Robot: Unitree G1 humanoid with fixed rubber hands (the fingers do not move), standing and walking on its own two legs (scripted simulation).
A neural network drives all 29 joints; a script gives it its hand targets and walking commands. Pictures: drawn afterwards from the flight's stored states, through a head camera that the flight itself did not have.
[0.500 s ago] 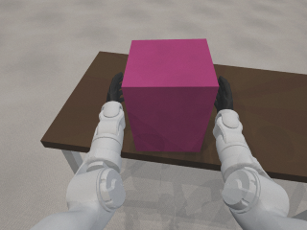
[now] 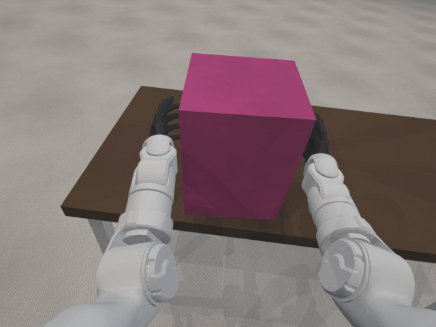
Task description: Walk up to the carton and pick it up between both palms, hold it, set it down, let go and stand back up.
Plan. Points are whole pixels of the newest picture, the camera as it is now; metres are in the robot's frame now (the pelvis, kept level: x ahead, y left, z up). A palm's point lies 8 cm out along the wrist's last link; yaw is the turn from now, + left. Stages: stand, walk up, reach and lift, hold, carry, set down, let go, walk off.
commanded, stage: reach and lift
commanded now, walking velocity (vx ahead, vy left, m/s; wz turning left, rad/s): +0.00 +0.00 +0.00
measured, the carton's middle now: (236, 141) +0.45 +0.02 +0.13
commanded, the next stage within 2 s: none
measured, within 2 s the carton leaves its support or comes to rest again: neither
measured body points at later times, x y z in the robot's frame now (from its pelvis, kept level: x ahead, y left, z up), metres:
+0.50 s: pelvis -0.01 -0.01 +0.00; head -0.08 +0.02 +0.44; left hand +0.39 +0.16 +0.21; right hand +0.40 -0.13 +0.20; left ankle +0.05 +0.08 -0.75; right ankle -0.01 -0.10 -0.75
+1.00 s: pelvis -0.02 +0.00 +0.00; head -0.09 +0.03 +0.44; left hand +0.38 +0.16 +0.23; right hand +0.39 -0.13 +0.22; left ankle +0.05 +0.08 -0.75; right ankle -0.01 -0.10 -0.75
